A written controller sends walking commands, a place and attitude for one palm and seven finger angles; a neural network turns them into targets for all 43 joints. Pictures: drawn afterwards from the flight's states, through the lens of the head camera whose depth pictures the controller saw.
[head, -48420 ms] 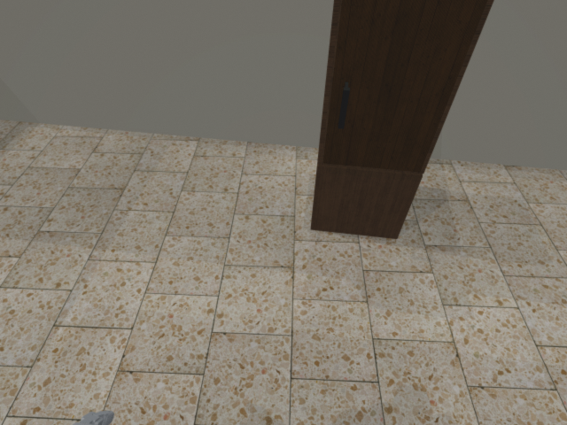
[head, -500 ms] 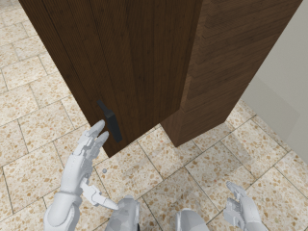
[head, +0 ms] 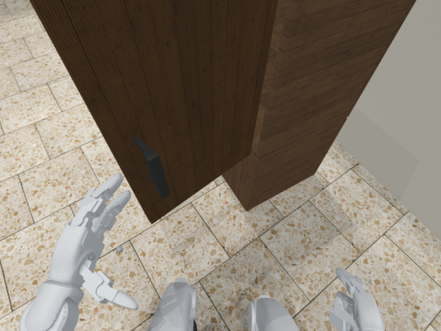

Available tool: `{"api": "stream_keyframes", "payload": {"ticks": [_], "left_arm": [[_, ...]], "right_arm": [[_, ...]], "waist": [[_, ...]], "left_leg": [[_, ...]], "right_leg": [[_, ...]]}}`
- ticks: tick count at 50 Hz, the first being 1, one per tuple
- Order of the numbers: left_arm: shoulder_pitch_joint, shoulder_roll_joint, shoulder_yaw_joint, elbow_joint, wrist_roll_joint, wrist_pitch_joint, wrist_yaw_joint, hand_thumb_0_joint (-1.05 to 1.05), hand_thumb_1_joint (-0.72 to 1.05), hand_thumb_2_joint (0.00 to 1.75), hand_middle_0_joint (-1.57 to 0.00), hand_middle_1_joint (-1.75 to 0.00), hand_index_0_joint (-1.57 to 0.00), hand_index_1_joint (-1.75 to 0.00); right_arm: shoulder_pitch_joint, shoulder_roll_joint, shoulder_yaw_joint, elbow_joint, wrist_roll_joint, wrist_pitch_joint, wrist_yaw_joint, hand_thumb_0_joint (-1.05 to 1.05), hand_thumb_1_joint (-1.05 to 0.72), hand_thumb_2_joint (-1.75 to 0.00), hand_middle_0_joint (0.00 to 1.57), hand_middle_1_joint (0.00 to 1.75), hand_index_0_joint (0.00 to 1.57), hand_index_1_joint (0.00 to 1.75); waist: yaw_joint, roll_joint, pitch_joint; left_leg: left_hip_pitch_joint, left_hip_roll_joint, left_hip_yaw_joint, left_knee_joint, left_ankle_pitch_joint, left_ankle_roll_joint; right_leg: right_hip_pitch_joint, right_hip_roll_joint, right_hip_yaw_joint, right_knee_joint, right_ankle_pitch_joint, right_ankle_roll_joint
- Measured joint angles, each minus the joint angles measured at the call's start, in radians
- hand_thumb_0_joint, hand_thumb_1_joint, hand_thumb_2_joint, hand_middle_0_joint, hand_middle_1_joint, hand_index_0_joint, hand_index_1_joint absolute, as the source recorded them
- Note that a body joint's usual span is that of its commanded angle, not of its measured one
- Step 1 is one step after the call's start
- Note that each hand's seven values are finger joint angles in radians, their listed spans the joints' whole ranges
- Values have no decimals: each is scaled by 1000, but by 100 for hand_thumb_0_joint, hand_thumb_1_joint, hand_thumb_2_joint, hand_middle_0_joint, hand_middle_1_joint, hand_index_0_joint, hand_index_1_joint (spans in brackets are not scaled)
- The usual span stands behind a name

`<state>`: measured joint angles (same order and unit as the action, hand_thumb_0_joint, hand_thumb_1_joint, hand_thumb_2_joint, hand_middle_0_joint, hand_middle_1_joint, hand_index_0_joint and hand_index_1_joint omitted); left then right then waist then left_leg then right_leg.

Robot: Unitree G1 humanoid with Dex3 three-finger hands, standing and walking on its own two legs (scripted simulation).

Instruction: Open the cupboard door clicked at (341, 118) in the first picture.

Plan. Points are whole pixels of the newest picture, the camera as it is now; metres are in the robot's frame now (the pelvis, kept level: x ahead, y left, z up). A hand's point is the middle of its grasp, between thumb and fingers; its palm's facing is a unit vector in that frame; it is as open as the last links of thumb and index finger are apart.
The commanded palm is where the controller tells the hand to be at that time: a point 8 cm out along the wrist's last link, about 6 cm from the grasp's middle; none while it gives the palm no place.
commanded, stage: draw the hand back to the body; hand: left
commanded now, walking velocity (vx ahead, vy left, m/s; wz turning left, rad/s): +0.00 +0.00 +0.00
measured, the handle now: (152, 169) +0.39 +0.15 +0.05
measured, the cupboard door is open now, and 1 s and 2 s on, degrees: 100 100 100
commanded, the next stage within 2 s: step back with the hand held close in 1.46 s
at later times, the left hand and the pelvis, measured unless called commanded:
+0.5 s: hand (45, 234) +0.23 +0.22 +0.16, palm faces +0.12 -0.97 -0.23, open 15.6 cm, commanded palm +0.19 +0.28 +0.18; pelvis +0.03 +0.02 +0.08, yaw +1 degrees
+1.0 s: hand out of the picture +0.25 +0.27 +0.27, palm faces +0.42 -0.81 -0.41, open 10.0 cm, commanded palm +0.21 +0.31 +0.30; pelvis +0.07 +0.01 +0.14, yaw +1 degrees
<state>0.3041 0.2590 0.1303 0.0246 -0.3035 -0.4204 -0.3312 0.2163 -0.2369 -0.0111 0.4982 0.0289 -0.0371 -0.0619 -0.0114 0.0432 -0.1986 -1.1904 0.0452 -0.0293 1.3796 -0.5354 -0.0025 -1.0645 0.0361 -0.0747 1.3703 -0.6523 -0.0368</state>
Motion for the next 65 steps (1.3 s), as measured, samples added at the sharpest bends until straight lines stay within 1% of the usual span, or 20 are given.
{"api": "stream_keyframes", "payload": {"ticks": [4,9,15,20,21,23,25,26,27,29,31,33,38,45,51,57,60,65], "left_arm": [[41,11,8,-79,4,50,32,-1,-50,30,-15,-30,-15,-30],[86,18,22,-105,1,92,52,-1,-50,30,-15,-30,-15,-30],[136,31,31,-130,-13,110,31,-1,-50,30,-15,-30,-15,-30],[161,46,57,-160,-30,131,12,-1,-47,32,-16,-30,-15,-30],[163,56,53,-175,7,151,47,-1,-45,32,-16,-30,-15,-30],[180,68,35,-217,86,218,164,-1,-42,34,-16,-30,-16,-30],[210,65,15,-257,147,285,274,-1,-37,36,-16,-30,-16,-30],[225,63,6,-273,170,313,318,-1,-34,37,-16,-30,-16,-30],[237,61,-1,-286,189,336,355,-1,-31,38,-16,-30,-16,-30],[252,61,-10,-303,217,371,408,-1,-25,41,-17,-30,-16,-30],[251,63,-11,-309,233,393,441,-1,-19,44,-17,-30,-17,-30],[239,65,-4,-310,242,408,462,-1,-12,46,-17,-30,-17,-30],[202,65,35,-310,247,423,477,0,5,54,-18,-30,-18,-30],[191,75,95,-355,241,415,465,0,29,64,-19,-30,-19,-30],[176,91,155,-388,233,398,454,1,49,73,-20,-30,-19,-30],[141,100,209,-397,228,378,451,1,70,82,-20,-30,-20,-30],[133,89,214,-381,223,370,447,1,77,85,-21,-30,-20,-30],[138,74,194,-360,224,377,436,1,85,88,-21,-30,-21,-30]], "right_arm": [[16,17,8,-10,8,8,-3,2,-91,-90,20,30,20,30],[41,26,28,-28,15,5,-9,2,-91,-90,20,30,20,30],[56,16,39,-49,19,-21,-14,2,-90,-90,21,30,20,30],[54,5,37,-54,27,-40,-14,2,-90,-90,21,30,20,30],[56,5,36,-55,25,-38,-20,2,-90,-90,21,30,20,30],[55,6,40,-56,22,-19,-37,2,-90,-90,20,30,20,30],[53,9,45,-60,20,-1,-50,2,-91,-90,20,30,20,30],[53,10,49,-60,18,5,-55,2,-91,-90,20,30,20,30],[54,11,53,-60,16,8,-59,2,-91,-90,20,30,20,30],[55,13,61,-54,13,9,-65,2,-91,-90,20,30,20,30],[55,13,69,-42,8,6,-67,2,-91,-90,20,30,20,30],[51,12,75,-26,6,2,-67,2,-90,-90,20,30,20,30],[34,12,81,19,-1,-8,-57,2,-90,-90,21,30,20,30],[11,11,70,60,-9,-25,-38,2,-90,-90,21,30,20,30],[-8,5,52,82,-15,-28,-30,2,-90,-90,21,30,20,30],[-22,0,37,102,-17,-27,-27,2,-91,-90,20,30,20,30],[-27,-1,31,105,-17,-21,-23,2,-91,-90,20,30,20,30],[-25,1,26,113,-20,-17,-25,2,-91,-90,20,30,20,30]], "waist": [[-4,7,8],[-8,15,8],[-11,14,13],[-8,12,23],[0,8,22],[10,2,25],[12,4,33],[14,5,36],[16,6,40],[21,10,50],[28,12,62],[35,15,74],[47,19,102],[55,19,130],[64,22,148],[71,25,163],[69,28,171],[68,27,181]], "left_leg": [[69,-3,5,-62,20,6],[170,-10,8,-159,51,12],[275,-16,5,-243,72,17],[356,-18,2,-297,82,19],[376,-18,6,-313,85,19],[427,-21,16,-360,99,20],[485,-26,23,-416,116,23],[513,-28,27,-445,125,25],[541,-31,29,-473,134,26],[595,-37,33,-524,151,28],[647,-42,35,-570,166,29],[695,-47,36,-612,178,30],[802,-54,41,-704,206,29],[918,-55,49,-813,239,23],[978,-50,52,-874,262,16],[1011,-43,50,-908,276,8],[1022,-41,50,-922,284,5],[1034,-36,50,-939,295,0]], "right_leg": [[69,-2,6,-67,25,7],[173,-7,8,-173,63,15],[285,-10,5,-272,92,21],[372,-9,3,-340,110,24],[389,-10,7,-355,115,24],[435,-14,17,-398,130,29],[490,-18,24,-453,149,32],[517,-20,27,-481,159,33],[544,-22,29,-509,169,33],[597,-27,32,-560,187,35],[648,-32,34,-606,202,37],[695,-36,35,-646,214,38],[799,-42,40,-737,243,39],[909,-42,48,-841,279,35],[966,-36,52,-902,303,29],[998,-28,51,-936,318,21],[1006,-26,51,-944,323,18],[1015,-21,51,-957,332,12]]}}
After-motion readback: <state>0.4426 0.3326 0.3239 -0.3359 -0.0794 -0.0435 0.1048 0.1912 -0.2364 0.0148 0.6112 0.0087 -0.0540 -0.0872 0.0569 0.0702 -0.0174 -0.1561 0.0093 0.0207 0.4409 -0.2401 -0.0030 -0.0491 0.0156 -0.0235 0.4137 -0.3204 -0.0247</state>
